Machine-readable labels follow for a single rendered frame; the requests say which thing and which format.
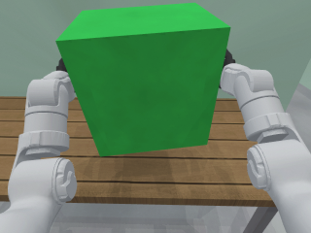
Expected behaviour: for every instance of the left robot upper arm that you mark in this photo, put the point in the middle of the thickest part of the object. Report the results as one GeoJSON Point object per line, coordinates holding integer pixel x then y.
{"type": "Point", "coordinates": [38, 189]}

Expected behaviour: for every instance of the left robot hand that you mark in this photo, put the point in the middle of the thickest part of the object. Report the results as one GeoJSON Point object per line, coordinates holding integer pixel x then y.
{"type": "Point", "coordinates": [61, 66]}

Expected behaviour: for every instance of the table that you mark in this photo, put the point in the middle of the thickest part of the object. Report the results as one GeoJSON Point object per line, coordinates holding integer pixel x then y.
{"type": "Point", "coordinates": [215, 174]}

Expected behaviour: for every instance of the robot right forearm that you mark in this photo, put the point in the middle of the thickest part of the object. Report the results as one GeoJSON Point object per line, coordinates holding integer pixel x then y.
{"type": "Point", "coordinates": [264, 117]}

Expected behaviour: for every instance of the right robot hand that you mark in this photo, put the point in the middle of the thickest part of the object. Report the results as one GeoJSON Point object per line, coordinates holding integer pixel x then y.
{"type": "Point", "coordinates": [228, 60]}

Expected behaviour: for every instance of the right robot upper arm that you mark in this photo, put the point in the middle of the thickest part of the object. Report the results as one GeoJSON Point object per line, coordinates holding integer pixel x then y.
{"type": "Point", "coordinates": [283, 170]}

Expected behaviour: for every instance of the robot left forearm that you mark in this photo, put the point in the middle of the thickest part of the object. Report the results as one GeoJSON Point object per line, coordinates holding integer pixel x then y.
{"type": "Point", "coordinates": [45, 123]}

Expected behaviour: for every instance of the carton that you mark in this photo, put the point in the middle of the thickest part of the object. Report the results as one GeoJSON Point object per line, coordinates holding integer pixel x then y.
{"type": "Point", "coordinates": [147, 78]}

